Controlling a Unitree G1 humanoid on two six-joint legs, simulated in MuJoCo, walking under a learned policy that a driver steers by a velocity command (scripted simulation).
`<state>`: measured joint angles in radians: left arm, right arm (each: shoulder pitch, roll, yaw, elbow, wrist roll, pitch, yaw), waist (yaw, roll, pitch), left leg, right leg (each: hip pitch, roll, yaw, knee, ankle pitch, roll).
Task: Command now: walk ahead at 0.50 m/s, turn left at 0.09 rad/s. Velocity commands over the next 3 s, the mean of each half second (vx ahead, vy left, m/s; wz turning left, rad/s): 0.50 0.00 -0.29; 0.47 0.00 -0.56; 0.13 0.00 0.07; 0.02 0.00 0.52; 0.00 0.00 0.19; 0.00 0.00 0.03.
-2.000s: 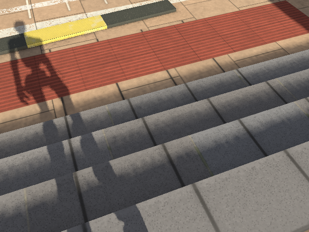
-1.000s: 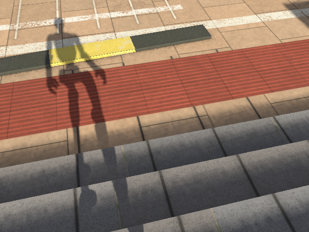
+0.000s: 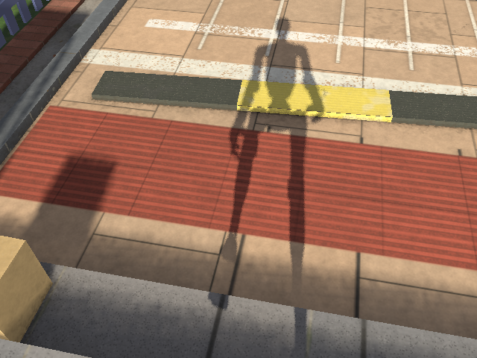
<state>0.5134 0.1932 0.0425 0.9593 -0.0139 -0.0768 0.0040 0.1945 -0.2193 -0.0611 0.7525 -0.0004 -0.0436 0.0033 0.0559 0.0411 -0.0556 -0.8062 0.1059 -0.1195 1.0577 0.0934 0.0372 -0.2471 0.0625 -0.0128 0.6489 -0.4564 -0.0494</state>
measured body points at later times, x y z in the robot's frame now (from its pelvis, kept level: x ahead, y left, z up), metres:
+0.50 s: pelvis +0.28 +0.12 -0.15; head +0.29 +0.15 +0.30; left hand +0.38 +0.37 -0.29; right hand +0.22 -0.11 -0.29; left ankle +0.28 +0.22 -0.88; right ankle +0.30 -0.05 -0.76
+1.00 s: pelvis +0.52 -0.04 -0.30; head +0.55 -0.07 +0.15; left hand +0.82 +0.05 -0.39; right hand +0.32 -0.22 -0.44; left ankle +0.32 +0.22 -0.81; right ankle +0.61 -0.19 -1.03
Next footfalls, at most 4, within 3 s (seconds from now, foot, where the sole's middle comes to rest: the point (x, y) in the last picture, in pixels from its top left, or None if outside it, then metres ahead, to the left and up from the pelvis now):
0.26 left None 0.33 0.22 -0.92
0.98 right None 0.63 -0.20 -1.08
1.48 left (260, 339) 0.71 0.01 -1.08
1.96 right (323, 345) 0.70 -0.20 -1.08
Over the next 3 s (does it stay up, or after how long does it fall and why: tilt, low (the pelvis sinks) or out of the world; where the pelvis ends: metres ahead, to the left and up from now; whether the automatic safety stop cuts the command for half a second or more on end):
stays up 0.69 -0.08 -0.30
